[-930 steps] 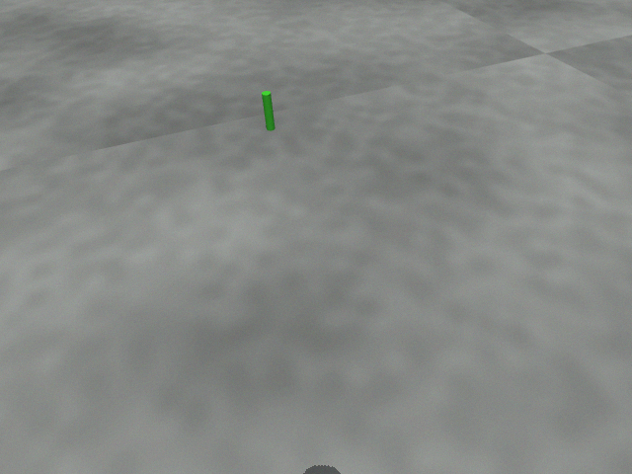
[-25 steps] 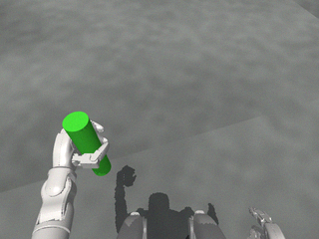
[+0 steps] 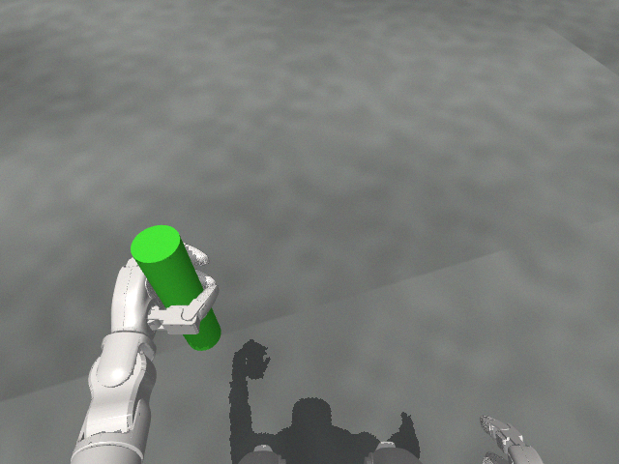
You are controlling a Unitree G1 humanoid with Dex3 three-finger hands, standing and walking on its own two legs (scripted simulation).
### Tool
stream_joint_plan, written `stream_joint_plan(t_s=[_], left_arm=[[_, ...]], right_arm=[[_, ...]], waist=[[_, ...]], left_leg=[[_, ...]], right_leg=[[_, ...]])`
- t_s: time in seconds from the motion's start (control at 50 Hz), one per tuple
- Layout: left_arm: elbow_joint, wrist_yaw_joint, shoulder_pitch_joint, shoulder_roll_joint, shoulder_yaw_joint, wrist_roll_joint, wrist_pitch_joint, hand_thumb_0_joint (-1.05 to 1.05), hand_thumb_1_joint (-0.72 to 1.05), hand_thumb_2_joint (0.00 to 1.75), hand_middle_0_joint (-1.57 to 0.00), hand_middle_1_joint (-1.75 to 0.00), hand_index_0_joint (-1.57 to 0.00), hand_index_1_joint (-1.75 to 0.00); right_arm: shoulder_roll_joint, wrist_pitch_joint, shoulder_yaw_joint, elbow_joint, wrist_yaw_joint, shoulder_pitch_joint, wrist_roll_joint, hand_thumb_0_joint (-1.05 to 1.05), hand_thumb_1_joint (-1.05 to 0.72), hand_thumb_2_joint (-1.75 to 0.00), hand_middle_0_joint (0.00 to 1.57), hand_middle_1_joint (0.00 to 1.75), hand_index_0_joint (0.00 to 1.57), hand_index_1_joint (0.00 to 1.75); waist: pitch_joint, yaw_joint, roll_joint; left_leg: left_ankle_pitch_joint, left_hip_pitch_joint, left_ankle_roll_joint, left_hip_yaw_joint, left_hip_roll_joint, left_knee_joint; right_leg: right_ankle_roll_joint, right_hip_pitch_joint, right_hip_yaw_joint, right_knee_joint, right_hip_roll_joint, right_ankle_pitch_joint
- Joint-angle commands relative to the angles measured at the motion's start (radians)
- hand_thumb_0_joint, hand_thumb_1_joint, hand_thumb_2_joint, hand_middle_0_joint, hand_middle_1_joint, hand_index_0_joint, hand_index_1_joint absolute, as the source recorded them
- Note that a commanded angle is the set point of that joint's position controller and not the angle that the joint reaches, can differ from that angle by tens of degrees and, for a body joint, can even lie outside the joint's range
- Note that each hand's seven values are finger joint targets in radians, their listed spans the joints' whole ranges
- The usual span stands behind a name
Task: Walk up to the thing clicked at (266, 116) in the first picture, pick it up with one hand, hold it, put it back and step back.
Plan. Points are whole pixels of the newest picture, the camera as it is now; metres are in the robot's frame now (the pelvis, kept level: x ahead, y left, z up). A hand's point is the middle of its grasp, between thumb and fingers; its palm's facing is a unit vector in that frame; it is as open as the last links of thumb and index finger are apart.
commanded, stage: lift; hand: left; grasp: from the side
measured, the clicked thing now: (184, 297) +0.34 +0.18 +0.02
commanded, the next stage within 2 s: hold in 0.18 s
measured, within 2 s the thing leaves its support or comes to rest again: neither
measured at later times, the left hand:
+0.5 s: hand (190, 280) +0.34 +0.16 +0.06, palm faces +0.01 -1.00 -0.02, open 7.0 cm
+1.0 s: hand (187, 282) +0.33 +0.16 +0.08, palm faces +0.02 -1.00 -0.03, open 7.0 cm
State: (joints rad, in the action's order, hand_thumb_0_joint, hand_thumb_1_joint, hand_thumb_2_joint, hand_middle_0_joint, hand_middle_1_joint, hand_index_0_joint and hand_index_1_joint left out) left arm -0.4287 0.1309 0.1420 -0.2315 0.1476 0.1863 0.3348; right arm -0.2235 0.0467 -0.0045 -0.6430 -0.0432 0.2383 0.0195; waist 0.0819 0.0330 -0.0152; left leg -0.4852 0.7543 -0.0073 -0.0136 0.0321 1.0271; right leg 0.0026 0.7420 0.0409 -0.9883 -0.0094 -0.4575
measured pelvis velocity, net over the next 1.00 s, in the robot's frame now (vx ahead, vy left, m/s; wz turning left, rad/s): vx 0.00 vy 0.00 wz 0.00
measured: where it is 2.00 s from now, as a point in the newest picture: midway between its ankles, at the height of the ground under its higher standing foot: outside the picture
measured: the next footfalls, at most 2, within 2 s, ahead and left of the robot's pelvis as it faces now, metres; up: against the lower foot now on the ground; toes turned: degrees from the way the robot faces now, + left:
none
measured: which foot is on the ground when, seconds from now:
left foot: down 0.00-1.00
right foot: down 0.00-1.00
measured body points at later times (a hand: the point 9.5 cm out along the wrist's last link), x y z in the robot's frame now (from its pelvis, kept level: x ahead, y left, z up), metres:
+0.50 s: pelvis +0.01 +0.00 +0.02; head +0.06 +0.00 +0.47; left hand +0.33 +0.22 +0.06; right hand +0.13 -0.25 -0.09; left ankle +0.01 +0.12 -0.67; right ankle +0.02 -0.12 -0.67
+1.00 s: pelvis +0.00 +0.00 +0.03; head +0.04 -0.01 +0.48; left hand +0.32 +0.22 +0.08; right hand +0.13 -0.25 -0.08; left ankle +0.01 +0.12 -0.67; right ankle +0.02 -0.12 -0.67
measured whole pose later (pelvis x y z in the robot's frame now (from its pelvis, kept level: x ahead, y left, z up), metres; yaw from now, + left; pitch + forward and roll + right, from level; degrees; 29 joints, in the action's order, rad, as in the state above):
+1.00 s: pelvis +0.00 +0.00 +0.03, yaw +0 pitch +6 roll -1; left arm -0.46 0.13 0.13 -0.21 0.14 0.19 0.35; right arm -0.23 0.03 0.00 -0.66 -0.05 0.23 0.02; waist 0.03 0.03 -0.02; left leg -0.41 0.53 -0.01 0.00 0.03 0.84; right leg 0.00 0.52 0.03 -0.82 -0.01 -0.39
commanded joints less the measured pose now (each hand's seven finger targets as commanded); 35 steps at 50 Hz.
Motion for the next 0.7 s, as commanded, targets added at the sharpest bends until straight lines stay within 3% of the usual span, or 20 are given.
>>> stream_joint_plan(t_s=[0.0,0.04,0.06,0.08,0.12,0.16,0.18,0.2,0.22,0.26,0.28,0.34,0.36,0.38,0.42,0.46,0.48,0.54,0.64,0.68], left_arm=[[0.272,0.013,0.271,-0.148,0.057,0.028,0.096,0.00,0.42,1.27,-1.28,-1.40,-1.30,-1.39],[0.288,0.010,0.279,-0.160,0.073,0.031,0.098,0.00,0.42,1.27,-1.27,-1.40,-1.29,-1.39],[0.196,0.013,0.235,-0.101,0.039,0.031,0.090,0.00,0.42,1.27,-1.28,-1.40,-1.29,-1.40],[0.306,0.009,0.316,-0.145,0.069,0.039,0.108,0.00,0.42,1.28,-1.28,-1.41,-1.30,-1.40],[0.259,0.005,0.282,-0.159,0.081,0.029,0.107,0.00,0.41,1.28,-1.29,-1.41,-1.30,-1.40],[0.220,0.012,0.252,-0.125,0.056,0.030,0.105,0.00,0.41,1.29,-1.29,-1.41,-1.30,-1.41],[0.286,0.014,0.291,-0.136,0.047,0.032,0.115,0.00,0.42,1.29,-1.29,-1.42,-1.31,-1.41],[0.275,0.014,0.300,-0.149,0.064,0.034,0.115,0.00,0.42,1.30,-1.31,-1.43,-1.32,-1.43],[0.246,0.020,0.271,-0.137,0.052,0.031,0.109,0.00,0.40,1.29,-1.30,-1.42,-1.31,-1.42],[0.293,0.016,0.314,-0.171,0.072,0.028,0.113,0.00,0.41,1.28,-1.30,-1.42,-1.32,-1.41],[0.218,0.020,0.253,-0.115,0.037,0.031,0.104,0.00,0.41,1.20,-1.32,-1.40,-1.34,-1.39],[0.243,0.014,0.286,-0.132,0.060,0.035,0.102,0.00,0.39,1.19,-1.29,-1.38,-1.31,-1.37],[0.179,0.015,0.246,-0.105,0.044,0.033,0.094,0.00,0.37,1.20,-1.30,-1.39,-1.31,-1.38],[0.237,0.012,0.285,-0.141,0.062,0.027,0.101,0.00,0.39,1.21,-1.31,-1.39,-1.32,-1.39],[0.194,0.014,0.257,-0.111,0.047,0.025,0.101,0.00,0.40,1.20,-1.31,-1.39,-1.33,-1.39],[0.198,0.018,0.256,-0.121,0.058,0.031,0.104,0.00,0.40,1.21,-1.32,-1.40,-1.33,-1.39],[0.273,0.014,0.307,-0.154,0.074,0.031,0.115,0.00,0.42,1.20,-1.32,-1.40,-1.33,-1.39],[0.252,0.017,0.274,-0.121,0.047,0.033,0.111,0.00,0.40,1.22,-1.32,-1.41,-1.34,-1.41],[0.241,0.006,0.300,-0.123,0.052,0.025,0.114,0.00,0.40,1.20,-1.29,-1.38,-1.31,-1.37],[0.265,0.001,0.295,-0.141,0.058,0.021,0.119,0.00,0.41,1.19,-1.29,-1.37,-1.30,-1.36]], right_arm=[[-0.132,0.035,0.045,0.110,-0.010,0.016,0.002,0.00,-0.89,-0.89,0.20,0.30,0.20,0.30],[-0.137,0.036,0.047,0.109,-0.012,0.011,0.002,0.00,-0.89,-0.89,0.20,0.30,0.20,0.30],[-0.136,0.038,0.046,0.115,-0.009,0.000,0.001,0.00,-0.89,-0.90,0.20,0.30,0.20,0.30],[-0.138,0.039,0.048,0.118,-0.008,-0.005,0.002,0.00,-0.89,-0.90,0.20,0.30,0.20,0.30],[-0.140,0.036,0.050,0.111,-0.011,0.003,0.001,0.00,-0.89,-0.90,0.20,0.30,0.20,0.30],[-0.141,0.032,0.048,0.112,-0.012,0.007,-0.001,0.00,-0.90,-0.90,0.20,0.30,0.20,0.30],[-0.142,0.033,0.047,0.113,-0.012,0.006,-0.001,0.00,-0.89,-0.90,0.20,0.30,0.20,0.30],[-0.144,0.034,0.050,0.107,-0.013,0.010,0.001,0.00,-0.90,-0.90,0.20,0.30,0.20,0.30],[-0.142,0.031,0.049,0.107,-0.016,0.007,-0.001,0.00,-0.90,-0.90,0.20,0.30,0.20,0.30],[-0.139,0.030,0.050,0.098,-0.018,0.015,-0.001,0.00,-0.90,-0.90,0.20,0.30,0.20,0.30],[-0.138,0.030,0.047,0.101,-0.017,0.009,0.000,0.00,-0.91,-0.90,0.20,0.30,0.20,0.30],[-0.140,0.027,0.051,0.099,-0.016,0.008,0.000,0.00,-0.91,-0.90,0.20,0.30,0.20,0.30],[-0.142,0.027,0.052,0.103,-0.013,0.003,0.002,0.00,-0.91,-0.90,0.20,0.30,0.20,0.30],[-0.144,0.025,0.054,0.103,-0.011,0.000,0.000,0.00,-0.91,-0.90,0.20,0.30,0.20,0.30],[-0.141,0.022,0.053,0.111,-0.008,-0.009,0.001,0.00,-0.91,-0.90,0.20,0.30,0.20,0.30],[-0.141,0.020,0.053,0.112,-0.007,-0.008,0.001,0.00,-0.91,-0.90,0.20,0.30,0.20,0.30],[-0.143,0.020,0.055,0.109,-0.008,0.002,0.000,0.00,-0.91,-0.90,0.20,0.30,0.20,0.30],[-0.138,0.017,0.048,0.110,-0.008,0.002,-0.001,0.00,-0.91,-0.90,0.20,0.30,0.20,0.30],[-0.137,0.020,0.049,0.115,-0.011,-0.021,0.000,0.00,-0.91,-0.90,0.20,0.30,0.20,0.30],[-0.136,0.019,0.049,0.106,-0.012,-0.015,-0.003,0.00,-0.90,-0.90,0.20,0.30,0.20,0.30]], waist=[[0.339,-0.004,-0.032],[0.336,-0.007,-0.033],[0.283,0.009,-0.001],[0.303,-0.007,-0.037],[0.306,-0.008,-0.030],[0.313,0.000,-0.017],[0.313,0.005,-0.033],[0.310,-0.004,-0.040],[0.302,0.001,-0.021],[0.311,-0.004,-0.027],[0.275,0.007,0.001],[0.290,-0.001,0.000],[0.259,0.003,0.015],[0.266,-0.009,-0.019],[0.235,-0.005,-0.007],[0.267,-0.012,-0.011],[0.298,-0.016,-0.023],[0.300,-0.004,-0.009],[0.235,-0.004,-0.005],[0.262,-0.010,-0.031]], left_leg=[[0.313,-0.222,0.014,-0.004,-0.027,-0.157],[0.303,-0.233,0.014,-0.001,-0.027,-0.170],[0.288,-0.214,0.014,-0.007,-0.026,-0.177],[0.280,-0.225,0.012,-0.010,-0.025,-0.188],[0.280,-0.238,0.012,-0.008,-0.024,-0.194],[0.318,-0.254,0.011,-0.007,-0.023,-0.193],[0.328,-0.267,0.011,-0.008,-0.023,-0.197],[0.338,-0.276,0.010,-0.008,-0.024,-0.202],[0.340,-0.273,0.014,-0.002,-0.025,-0.196],[0.337,-0.273,0.015,0.003,-0.027,-0.203],[0.333,-0.272,0.017,0.005,-0.026,-0.206],[0.336,-0.273,0.017,0.005,-0.025,-0.214],[0.336,-0.267,0.016,0.003,-0.024,-0.221],[0.344,-0.281,0.014,0.004,-0.024,-0.225],[0.328,-0.283,0.009,-0.007,-0.021,-0.244],[0.340,-0.295,0.010,-0.001,-0.024,-0.240],[0.357,-0.312,0.010,-0.001,-0.023,-0.243],[0.391,-0.329,0.014,0.004,-0.024,-0.241],[0.295,-0.312,0.014,0.007,-0.027,-0.275],[0.297,-0.334,0.011,0.009,-0.028,-0.279]], right_leg=[[-0.020,-0.223,-0.013,0.150,0.020,0.336],[-0.018,-0.242,-0.016,0.160,0.020,0.331],[-0.017,-0.221,-0.010,0.163,0.022,0.316],[-0.020,-0.223,-0.009,0.164,0.023,0.304],[-0.020,-0.234,-0.010,0.172,0.023,0.301],[-0.020,-0.242,-0.010,0.172,0.024,0.331],[-0.021,-0.245,-0.009,0.172,0.024,0.343],[-0.022,-0.252,-0.010,0.175,0.023,0.347],[-0.018,-0.258,-0.013,0.185,0.022,0.357],[-0.015,-0.293,-0.019,0.196,0.018,0.373],[-0.013,-0.279,-0.020,0.202,0.019,0.370],[-0.013,-0.300,-0.017,0.212,0.018,0.377],[-0.014,-0.291,-0.013,0.212,0.020,0.367],[-0.017,-0.284,-0.013,0.212,0.020,0.366],[-0.021,-0.273,-0.003,0.213,0.024,0.335],[-0.019,-0.304,-0.007,0.221,0.022,0.349],[-0.019,-0.322,-0.008,0.219,0.022,0.366],[-0.015,-0.339,-0.014,0.226,0.020,0.405],[-0.014,-0.319,-0.015,0.255,0.017,0.328],[-0.016,-0.333,-0.014,0.258,0.017,0.325]])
